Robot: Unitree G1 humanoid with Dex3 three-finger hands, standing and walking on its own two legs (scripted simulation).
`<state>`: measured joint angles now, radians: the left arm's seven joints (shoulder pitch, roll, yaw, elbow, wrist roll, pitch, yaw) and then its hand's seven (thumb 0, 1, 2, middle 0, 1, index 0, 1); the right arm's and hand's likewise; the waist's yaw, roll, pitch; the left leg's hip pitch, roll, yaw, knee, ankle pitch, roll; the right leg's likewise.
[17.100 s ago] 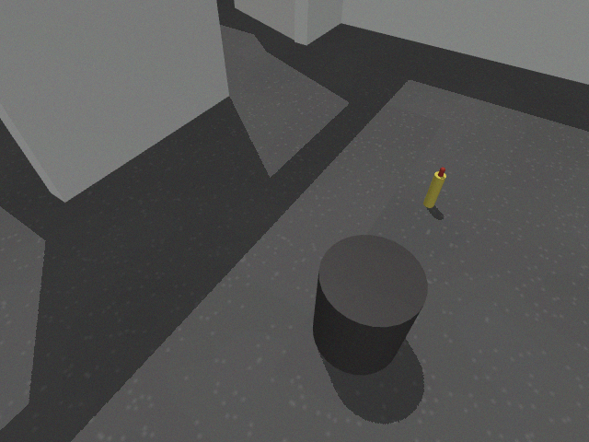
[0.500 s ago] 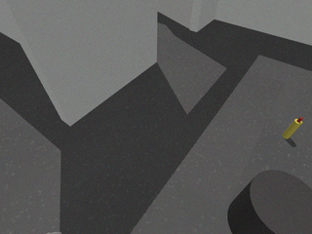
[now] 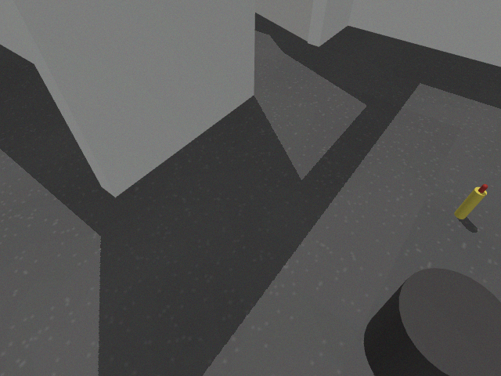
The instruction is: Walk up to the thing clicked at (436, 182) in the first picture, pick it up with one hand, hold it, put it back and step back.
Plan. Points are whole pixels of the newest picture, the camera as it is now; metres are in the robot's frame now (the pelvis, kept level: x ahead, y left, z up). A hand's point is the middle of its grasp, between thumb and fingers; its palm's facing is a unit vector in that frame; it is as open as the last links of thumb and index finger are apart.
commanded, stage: stand
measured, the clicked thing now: (472, 200) +0.97 -1.03 -0.67
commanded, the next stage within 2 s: none
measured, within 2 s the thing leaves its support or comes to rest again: neither
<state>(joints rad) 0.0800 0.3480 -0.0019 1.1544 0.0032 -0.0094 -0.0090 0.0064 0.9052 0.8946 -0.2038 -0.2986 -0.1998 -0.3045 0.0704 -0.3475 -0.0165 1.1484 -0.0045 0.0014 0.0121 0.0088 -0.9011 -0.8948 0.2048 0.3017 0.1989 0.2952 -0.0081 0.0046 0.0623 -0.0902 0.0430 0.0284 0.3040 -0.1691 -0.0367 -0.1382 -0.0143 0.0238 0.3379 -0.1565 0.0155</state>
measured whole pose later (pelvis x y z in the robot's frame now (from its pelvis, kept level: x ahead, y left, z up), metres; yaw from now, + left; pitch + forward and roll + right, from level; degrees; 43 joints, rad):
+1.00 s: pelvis +0.01 +0.00 +0.00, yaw +1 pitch -2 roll +0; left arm 0.11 0.36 -0.01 1.13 0.00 -0.01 -0.01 0.01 0.91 0.89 -0.20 -0.30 -0.20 -0.30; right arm 0.10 -0.35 -0.01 1.14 -0.01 0.00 0.01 0.01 -0.90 -0.89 0.20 0.30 0.20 0.30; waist 0.00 0.00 0.05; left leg -0.10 0.04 0.02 0.32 -0.19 -0.04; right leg -0.14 -0.02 0.01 0.34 -0.17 0.02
